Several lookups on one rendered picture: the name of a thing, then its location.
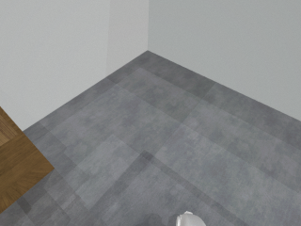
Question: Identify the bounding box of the right robot thigh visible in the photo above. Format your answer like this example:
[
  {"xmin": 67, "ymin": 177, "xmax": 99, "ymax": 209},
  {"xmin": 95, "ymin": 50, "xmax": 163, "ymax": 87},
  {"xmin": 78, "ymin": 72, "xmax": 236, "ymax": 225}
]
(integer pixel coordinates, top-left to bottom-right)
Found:
[{"xmin": 176, "ymin": 213, "xmax": 206, "ymax": 226}]

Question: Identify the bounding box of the drawer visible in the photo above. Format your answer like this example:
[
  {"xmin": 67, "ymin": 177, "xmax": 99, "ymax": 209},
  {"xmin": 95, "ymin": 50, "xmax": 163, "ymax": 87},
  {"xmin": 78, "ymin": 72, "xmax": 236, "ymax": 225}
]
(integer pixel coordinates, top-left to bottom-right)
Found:
[{"xmin": 0, "ymin": 115, "xmax": 19, "ymax": 146}]

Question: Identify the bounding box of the cabinet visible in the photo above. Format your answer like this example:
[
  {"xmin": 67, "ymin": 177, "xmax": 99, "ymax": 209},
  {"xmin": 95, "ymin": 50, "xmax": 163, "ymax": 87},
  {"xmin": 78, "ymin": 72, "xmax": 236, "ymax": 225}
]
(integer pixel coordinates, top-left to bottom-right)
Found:
[{"xmin": 0, "ymin": 106, "xmax": 54, "ymax": 214}]

